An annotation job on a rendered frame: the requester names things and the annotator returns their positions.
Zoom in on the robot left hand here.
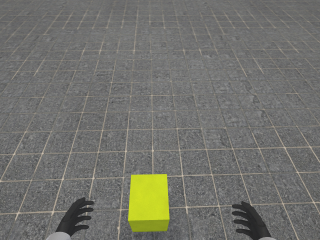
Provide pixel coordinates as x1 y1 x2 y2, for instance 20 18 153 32
55 197 94 237

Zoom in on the carton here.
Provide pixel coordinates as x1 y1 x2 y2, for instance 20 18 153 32
128 174 170 232

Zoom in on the robot right hand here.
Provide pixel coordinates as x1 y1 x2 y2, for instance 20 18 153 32
232 201 272 240

